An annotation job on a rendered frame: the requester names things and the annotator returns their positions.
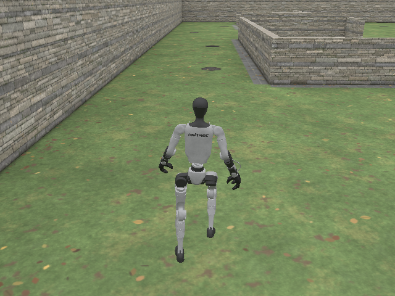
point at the robot left forearm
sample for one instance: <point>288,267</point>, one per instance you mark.
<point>165,158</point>

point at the left robot upper arm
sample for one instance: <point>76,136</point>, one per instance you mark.
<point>179,129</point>

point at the robot left shin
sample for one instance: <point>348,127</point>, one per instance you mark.
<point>180,232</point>

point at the right robot hand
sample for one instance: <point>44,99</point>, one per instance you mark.
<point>236,180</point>

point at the humanoid robot head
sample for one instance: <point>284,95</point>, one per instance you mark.
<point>200,106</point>

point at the robot right forearm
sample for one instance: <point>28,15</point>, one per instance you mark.
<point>231,166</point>

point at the left robot hand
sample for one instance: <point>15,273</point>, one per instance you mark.
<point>161,166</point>

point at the right robot upper arm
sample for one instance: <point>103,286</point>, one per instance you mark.
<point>222,143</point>

